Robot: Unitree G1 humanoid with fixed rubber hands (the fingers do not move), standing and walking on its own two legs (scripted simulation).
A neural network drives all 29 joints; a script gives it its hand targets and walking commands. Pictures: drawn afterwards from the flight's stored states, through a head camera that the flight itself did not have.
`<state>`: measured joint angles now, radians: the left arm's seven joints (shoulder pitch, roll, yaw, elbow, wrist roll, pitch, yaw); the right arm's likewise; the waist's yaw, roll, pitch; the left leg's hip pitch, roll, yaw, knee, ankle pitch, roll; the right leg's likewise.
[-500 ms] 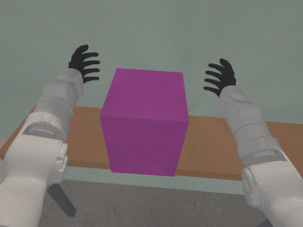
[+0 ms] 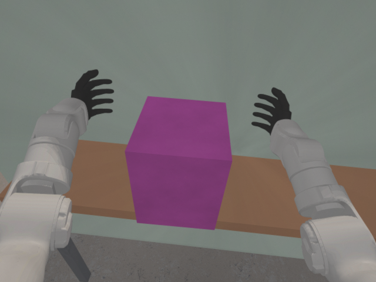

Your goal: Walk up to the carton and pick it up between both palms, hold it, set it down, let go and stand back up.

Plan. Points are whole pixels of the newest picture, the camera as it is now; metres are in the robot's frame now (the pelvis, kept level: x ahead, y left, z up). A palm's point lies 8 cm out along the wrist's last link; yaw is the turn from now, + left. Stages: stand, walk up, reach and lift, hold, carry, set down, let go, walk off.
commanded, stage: set down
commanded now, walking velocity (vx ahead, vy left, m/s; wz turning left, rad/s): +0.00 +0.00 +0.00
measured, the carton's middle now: (181, 163) +0.41 -0.01 +0.06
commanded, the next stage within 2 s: none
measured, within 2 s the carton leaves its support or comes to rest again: neither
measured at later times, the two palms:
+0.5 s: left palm (79, 157) +0.35 +0.20 +0.15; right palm (279, 171) +0.30 -0.20 +0.14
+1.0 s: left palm (68, 218) +0.26 +0.22 +0.07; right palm (277, 225) +0.23 -0.19 +0.07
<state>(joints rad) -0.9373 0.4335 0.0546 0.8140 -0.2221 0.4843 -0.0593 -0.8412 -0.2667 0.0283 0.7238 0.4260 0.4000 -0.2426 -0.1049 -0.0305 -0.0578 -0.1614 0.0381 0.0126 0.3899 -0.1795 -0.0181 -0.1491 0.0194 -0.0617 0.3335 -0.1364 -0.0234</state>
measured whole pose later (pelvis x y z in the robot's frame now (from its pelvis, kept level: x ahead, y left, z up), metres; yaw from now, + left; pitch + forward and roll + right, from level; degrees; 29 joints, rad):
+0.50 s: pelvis -0.01 +0.01 +0.00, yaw -1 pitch -8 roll +0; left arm -0.50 0.29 0.11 0.34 -0.15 0.54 -0.02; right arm -0.40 -0.18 -0.06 0.30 0.29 0.40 -0.19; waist -0.06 -0.04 0.01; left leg -0.08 0.02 0.04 0.40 -0.18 0.00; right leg -0.09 0.00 -0.02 0.37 -0.14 -0.01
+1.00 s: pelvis +0.01 +0.01 +0.00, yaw -2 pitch -8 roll +0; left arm 0.05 0.24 0.09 -0.03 -0.18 0.41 -0.05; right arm 0.19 -0.09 -0.01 -0.16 0.20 0.33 -0.20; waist 0.00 -0.01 0.06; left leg -0.03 0.02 0.04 0.36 -0.20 -0.01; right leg -0.05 0.02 -0.01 0.35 -0.16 -0.01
